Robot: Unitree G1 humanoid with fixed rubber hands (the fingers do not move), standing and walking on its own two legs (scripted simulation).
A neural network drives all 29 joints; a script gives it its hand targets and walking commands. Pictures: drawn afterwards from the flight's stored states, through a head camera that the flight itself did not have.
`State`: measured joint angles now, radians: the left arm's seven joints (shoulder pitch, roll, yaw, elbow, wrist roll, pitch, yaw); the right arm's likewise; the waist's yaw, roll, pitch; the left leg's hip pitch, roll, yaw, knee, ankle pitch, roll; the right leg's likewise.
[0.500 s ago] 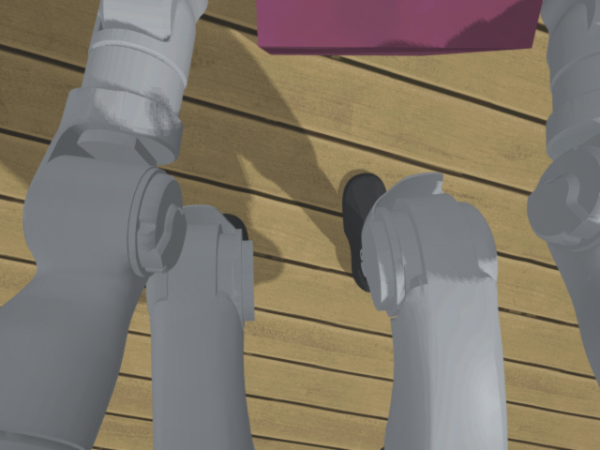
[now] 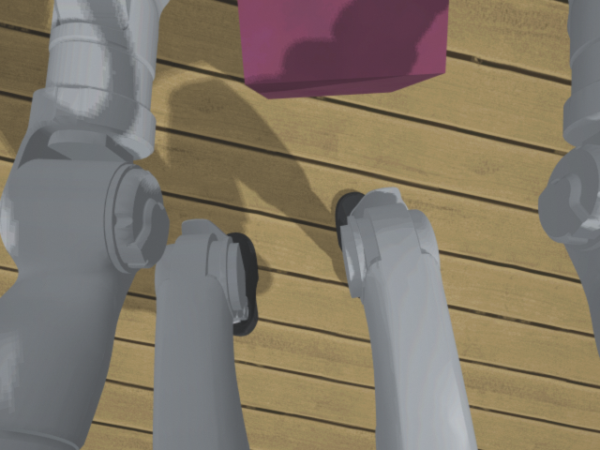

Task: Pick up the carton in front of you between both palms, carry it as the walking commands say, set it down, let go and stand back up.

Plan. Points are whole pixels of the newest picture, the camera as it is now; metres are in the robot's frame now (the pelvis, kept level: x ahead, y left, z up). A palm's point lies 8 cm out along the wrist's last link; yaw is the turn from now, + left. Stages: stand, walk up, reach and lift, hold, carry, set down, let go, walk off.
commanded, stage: set down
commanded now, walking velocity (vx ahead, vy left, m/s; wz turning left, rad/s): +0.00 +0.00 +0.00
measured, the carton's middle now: (333, 8) +0.54 -0.13 -0.31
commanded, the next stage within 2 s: let go in 0.70 s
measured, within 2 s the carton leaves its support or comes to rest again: neither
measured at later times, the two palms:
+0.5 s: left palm out of the picture +0.60 +0.05 +0.03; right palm out of the picture +0.53 -0.34 +0.03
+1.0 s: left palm out of the picture +0.53 +0.08 +0.14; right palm out of the picture +0.47 -0.33 +0.14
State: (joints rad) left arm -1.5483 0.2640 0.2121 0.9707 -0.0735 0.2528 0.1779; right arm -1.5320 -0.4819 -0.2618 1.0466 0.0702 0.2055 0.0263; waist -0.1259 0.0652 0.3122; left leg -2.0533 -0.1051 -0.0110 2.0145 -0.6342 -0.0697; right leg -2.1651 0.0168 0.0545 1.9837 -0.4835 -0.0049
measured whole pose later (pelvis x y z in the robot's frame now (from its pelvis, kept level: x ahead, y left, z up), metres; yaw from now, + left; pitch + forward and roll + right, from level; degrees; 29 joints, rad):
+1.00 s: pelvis +0.06 -0.01 +0.26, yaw -3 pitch +40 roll +3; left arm -0.87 0.08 0.27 0.62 0.14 0.23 0.13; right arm -0.89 -0.32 -0.34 0.75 -0.14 0.17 0.14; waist -0.07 0.04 0.01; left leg -1.30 -0.06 -0.07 0.93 -0.34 -0.05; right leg -1.39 0.03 0.06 0.93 -0.24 -0.02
